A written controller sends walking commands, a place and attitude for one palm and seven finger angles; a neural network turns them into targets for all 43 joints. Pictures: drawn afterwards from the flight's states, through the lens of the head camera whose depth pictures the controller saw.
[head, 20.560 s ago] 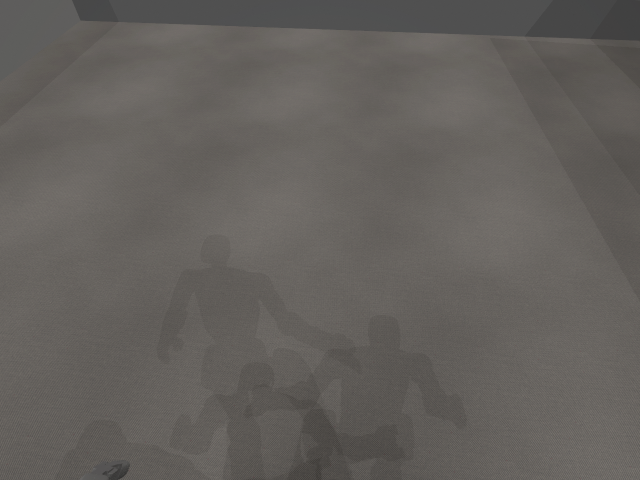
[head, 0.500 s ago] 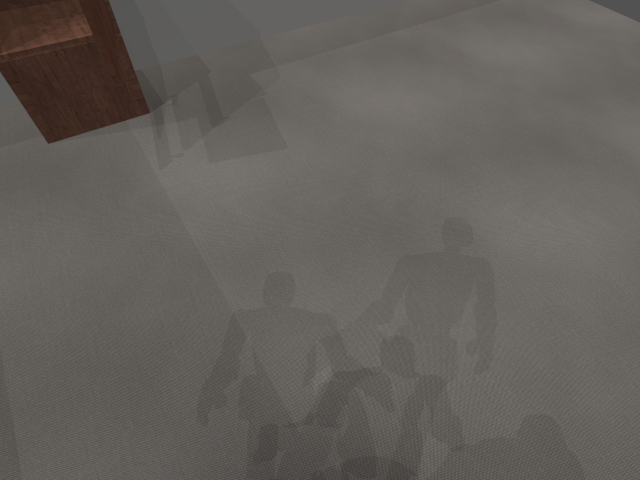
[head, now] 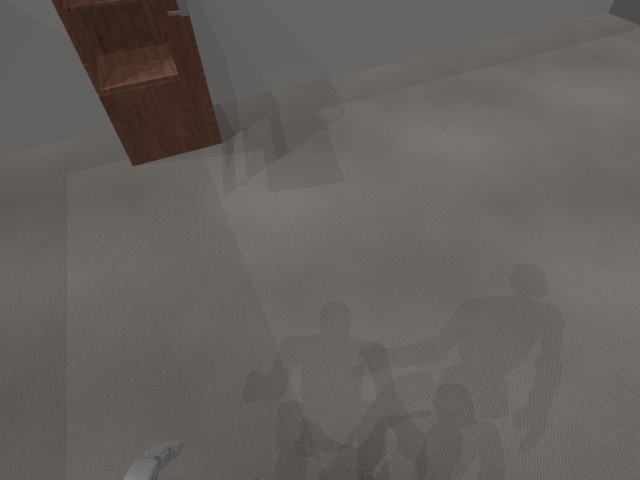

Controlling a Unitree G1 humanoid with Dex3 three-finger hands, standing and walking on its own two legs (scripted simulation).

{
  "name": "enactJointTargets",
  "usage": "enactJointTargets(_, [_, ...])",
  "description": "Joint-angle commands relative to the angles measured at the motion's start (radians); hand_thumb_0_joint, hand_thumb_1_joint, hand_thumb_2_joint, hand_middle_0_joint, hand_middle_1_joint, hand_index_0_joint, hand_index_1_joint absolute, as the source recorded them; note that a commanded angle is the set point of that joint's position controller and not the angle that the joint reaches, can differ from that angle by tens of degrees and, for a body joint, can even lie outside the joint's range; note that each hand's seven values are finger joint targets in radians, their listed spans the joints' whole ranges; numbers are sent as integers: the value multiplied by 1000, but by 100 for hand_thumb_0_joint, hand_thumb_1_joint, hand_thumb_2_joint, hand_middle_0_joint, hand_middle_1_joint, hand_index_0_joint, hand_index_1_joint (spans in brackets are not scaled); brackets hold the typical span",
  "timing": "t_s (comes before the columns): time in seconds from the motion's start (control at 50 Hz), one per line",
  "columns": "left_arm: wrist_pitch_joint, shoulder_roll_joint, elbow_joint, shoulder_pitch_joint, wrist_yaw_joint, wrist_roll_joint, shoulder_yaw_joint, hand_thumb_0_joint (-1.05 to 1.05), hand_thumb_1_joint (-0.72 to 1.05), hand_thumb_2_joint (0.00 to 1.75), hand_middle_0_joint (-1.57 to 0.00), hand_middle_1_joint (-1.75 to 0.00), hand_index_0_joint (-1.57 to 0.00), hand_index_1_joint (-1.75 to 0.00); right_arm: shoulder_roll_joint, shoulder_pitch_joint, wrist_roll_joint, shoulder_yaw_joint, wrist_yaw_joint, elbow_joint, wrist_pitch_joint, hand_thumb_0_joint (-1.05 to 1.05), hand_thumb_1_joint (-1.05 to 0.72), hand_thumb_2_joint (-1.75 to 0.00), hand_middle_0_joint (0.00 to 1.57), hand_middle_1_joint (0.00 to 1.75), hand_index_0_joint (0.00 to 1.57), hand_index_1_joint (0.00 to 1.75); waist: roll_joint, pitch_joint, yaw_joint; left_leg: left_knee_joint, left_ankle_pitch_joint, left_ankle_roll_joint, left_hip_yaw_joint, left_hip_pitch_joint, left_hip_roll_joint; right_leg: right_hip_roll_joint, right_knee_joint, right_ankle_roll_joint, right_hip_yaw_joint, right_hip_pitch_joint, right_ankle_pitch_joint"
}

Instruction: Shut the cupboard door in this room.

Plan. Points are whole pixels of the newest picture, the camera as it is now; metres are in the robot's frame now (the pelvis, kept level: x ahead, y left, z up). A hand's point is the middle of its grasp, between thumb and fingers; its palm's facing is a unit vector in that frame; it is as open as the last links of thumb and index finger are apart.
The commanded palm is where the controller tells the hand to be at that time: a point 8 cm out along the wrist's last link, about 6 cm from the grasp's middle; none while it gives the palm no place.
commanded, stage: turn or walk to find it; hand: left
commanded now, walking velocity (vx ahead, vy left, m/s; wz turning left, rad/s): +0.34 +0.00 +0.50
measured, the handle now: out of the picture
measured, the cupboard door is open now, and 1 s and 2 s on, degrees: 77 77 77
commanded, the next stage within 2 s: stand and wait in 0.96 s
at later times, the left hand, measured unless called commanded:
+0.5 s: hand out of the picture -0.02 +0.17 -0.17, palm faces +0.37 -0.92 -0.14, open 7.4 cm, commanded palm none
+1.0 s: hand (148, 304) +0.44 +0.34 -0.15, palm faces +0.25 -0.95 -0.18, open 7.4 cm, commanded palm none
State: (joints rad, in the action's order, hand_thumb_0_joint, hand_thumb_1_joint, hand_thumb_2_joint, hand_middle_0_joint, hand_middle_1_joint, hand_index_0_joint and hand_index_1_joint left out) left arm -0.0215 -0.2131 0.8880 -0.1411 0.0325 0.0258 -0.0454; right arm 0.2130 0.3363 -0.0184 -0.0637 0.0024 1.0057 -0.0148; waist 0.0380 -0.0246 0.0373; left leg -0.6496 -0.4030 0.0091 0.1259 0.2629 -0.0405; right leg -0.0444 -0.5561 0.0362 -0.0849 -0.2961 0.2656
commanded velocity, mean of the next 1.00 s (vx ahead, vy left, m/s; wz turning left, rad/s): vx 0.35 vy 0.00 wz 0.16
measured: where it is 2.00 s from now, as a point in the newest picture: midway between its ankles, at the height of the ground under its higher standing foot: (277, 387)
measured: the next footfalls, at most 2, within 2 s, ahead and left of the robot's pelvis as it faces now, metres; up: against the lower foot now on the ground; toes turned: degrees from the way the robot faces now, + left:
left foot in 0.48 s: +0.26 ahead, +0.18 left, +0.00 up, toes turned +23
right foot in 1.10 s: +0.59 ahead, +0.07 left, +0.00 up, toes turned +10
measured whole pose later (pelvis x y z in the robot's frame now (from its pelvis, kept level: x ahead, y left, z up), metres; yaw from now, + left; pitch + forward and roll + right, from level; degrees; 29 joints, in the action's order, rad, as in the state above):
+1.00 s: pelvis +0.35 +0.13 +0.01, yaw +17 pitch -1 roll +1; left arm 0.00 -0.19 0.97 -0.06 0.02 0.02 -0.05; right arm 0.14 0.43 -0.02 -0.04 -0.03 1.11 0.08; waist -0.02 -0.06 0.05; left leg -0.27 -0.34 0.06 -0.11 -0.08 -0.06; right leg -0.10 -0.81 0.03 -0.09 -0.59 0.14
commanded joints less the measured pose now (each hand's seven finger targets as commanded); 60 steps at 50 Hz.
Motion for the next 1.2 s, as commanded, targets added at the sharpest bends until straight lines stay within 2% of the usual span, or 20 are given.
enactJointTargets(0.0, [-25, -259, 1, -221, -36, -7, -67, 0, 90, 90, -20, -30, -20, -30, 120, -167, -10, -38, 17, -149, 34, 0, -90, -90, 20, 30, 20, 30, -261, -44, -122, -545, -81, 8, -24, 521, 68, -480, 476, -130, 607, 226, 633])
enactJointTargets(0.06, [-46, -121, 5, -116, -39, -7, -28, 0, 90, 90, -20, -30, -20, -30, 71, -85, -17, -32, 38, -78, 12, 0, -90, -90, 20, 30, 20, 30, -157, -106, -34, -596, 150, -21, -73, 439, 118, -320, 421, -56, 194, 115, 251])
enactJointTargets(0.1, [-55, -83, 35, -174, -40, -5, -19, 0, 90, 90, -20, -30, -20, -30, 51, -65, -12, -28, 41, -62, 6, 0, -90, -90, 20, 30, 20, 30, -206, -90, -36, -589, 210, -33, -98, 438, 116, -271, 401, -49, 63, 162, 48])
enactJointTargets(0.36, [-64, -88, 188, -399, -53, 4, -5, 0, 90, 90, -20, -30, -20, -30, -4, -355, -6, 17, 58, -125, 29, 0, -90, -90, 20, 30, 20, 30, -182, -132, -105, -78, 206, 13, -252, 347, 116, -305, 328, -112, -115, 335, -420])
enactJointTargets(0.4, [-60, -113, 195, -385, -52, 3, -9, 0, 90, 90, -20, -30, -20, -30, 15, -287, -8, 15, 47, -108, 43, 0, -90, -90, 20, 30, 20, 30, -194, -65, -66, -2, 125, 46, -287, 221, 74, -310, 193, -113, -142, 380, -639])
enactJointTargets(0.44, [-58, -134, 188, -338, -48, -10, -6, 0, 90, 90, -20, -30, -20, -30, 86, -17, -18, -8, 26, -33, 60, 0, -90, -90, 20, 30, 20, 30, -134, 114, 71, 135, 211, 81, -286, -228, 42, -259, -199, -57, -210, 213, -672])
enactJointTargets(0.46, [-57, -80, 168, -384, -34, -17, -5, 0, 90, 90, -20, -30, -20, -30, 219, 119, -23, -39, 9, -2, 65, 0, -90, -90, 20, 30, 20, 30, 100, 280, 105, 168, 294, 148, 34, -542, 274, -139, -497, -3, -208, -58, -229])
enactJointTargets(0.48, [-61, -45, 135, -349, -31, -20, 7, 0, 90, 90, -20, -30, -20, -30, 292, 178, -5, -56, -1, 25, 64, 0, -90, -90, 20, 30, 20, 30, 224, 303, 107, 240, 460, 243, 331, -651, 465, -47, -709, -2, -99, -298, 315])
enactJointTargets(0.5, [-52, -50, 122, -263, -43, -22, 10, 0, 90, 90, -20, -30, -20, -30, 298, 153, 11, -59, -13, 34, 67, 0, -90, -90, 20, 30, 20, 30, 165, 308, 110, 296, 440, 244, 336, -596, 491, -70, -794, -10, 16, -355, 296])
enactJointTargets(0.54, [-43, -33, 133, -178, -32, -10, -1, 0, 90, 90, -20, -30, -20, -30, 188, -5, 6, -35, -15, -8, 76, 0, -90, -90, 20, 30, 20, 30, -5, 67, 37, 347, 370, 188, 166, -282, 421, -142, -785, -9, 53, -361, 145])
enactJointTargets(0.58, [-22, 0, 166, -234, -25, 4, -4, 0, 90, 90, -20, -30, -20, -30, 97, -58, 4, -4, -13, -5, 95, 0, -90, -90, 20, 30, 20, 30, 39, -3, -28, 393, 443, 124, 1, -110, 321, -152, -694, 2, 45, -252, 63])
enactJointTargets(0.64, [5, 3, 178, -272, -24, 7, -8, 0, 90, 90, -20, -30, -20, -30, 64, -63, 10, 0, -12, 2, 103, 0, -90, -90, 20, 30, 20, 30, 78, -19, -69, 454, 390, 105, -73, -57, 259, -129, -659, 16, 34, -241, -52])
enactJointTargets(0.8, [14, -26, 58, -12, -10, 4, -21, 0, 90, 90, -20, -30, -20, -30, 63, 52, 9, -9, -25, 23, 112, 0, -90, -90, 20, 30, 20, 30, 37, -86, -30, 468, 540, 141, -57, -232, 281, -116, -506, 31, 44, -462, -157])
enactJointTargets(0.94, [-8, -10, -28, 209, -1, -5, -2, 0, 90, 90, -20, -30, -20, -30, 66, 191, -4, -4, -37, 82, 109, 0, -90, -90, 20, 30, 20, 30, 42, -112, 35, 403, 791, 139, -71, -398, 295, -64, -205, -19, -4, -437, -110])
enactJointTargets(1.02, [-25, -33, 29, 1, -18, -8, -1, 0, 90, 90, -20, -30, -20, -30, 98, 154, 1, -3, -42, 103, 97, 0, -90, -90, 20, 30, 20, 30, 23, -3, -66, 158, 1178, 95, -117, -355, 270, 32, 0, -74, -58, -62, -125])
enactJointTargets(1.04, [-35, -55, 79, -154, -23, -4, -9, 0, 90, 90, -20, -30, -20, -30, 109, 126, 8, -3, -41, 100, 96, 0, -90, -90, 20, 30, 20, 30, 13, 77, -136, 8, 1120, 66, -142, -298, 237, 35, 78, -77, -63, 131, -245])
enactJointTargets(1.06, [-47, -129, 129, -288, -36, 4, -24, 0, 90, 90, -20, -30, -20, -30, 77, 131, 19, -2, -33, 95, 98, 0, -90, -90, 20, 30, 20, 30, -69, 173, -175, -230, 830, 32, -177, -80, 172, -112, 36, -125, 63, 417, -573])
enactJointTargets(1.08, [-52, -207, 165, -382, -45, -2, -41, 0, 90, 90, -20, -30, -20, -30, 32, 171, 31, 3, -29, 80, 101, 0, -90, -90, 20, 30, 20, 30, -216, 257, -164, -534, -19, -3, -202, 168, 6, -390, 28, -255, 393, 613, -1088])
enactJointTargets(1.1, [-52, -215, 158, -341, -47, -21, -38, 0, 90, 90, -20, -30, -20, -30, 32, 202, 31, 5, -35, 90, 89, 0, -90, -90, 20, 30, 20, 30, -188, 293, -133, -665, -181, -2, -94, 173, 21, -446, 77, -319, 405, 551, -1128])
enactJointTargets(1.18, [-44, -78, 97, -69, -58, -20, -6, 0, 90, 90, -20, -30, -20, -30, -31, 113, 7, 19, -24, 87, 33, 0, -90, -90, 20, 30, 20, 30, -71, 34, -25, -562, -13, -20, -86, 129, 130, -298, 246, -220, 191, 43, -575])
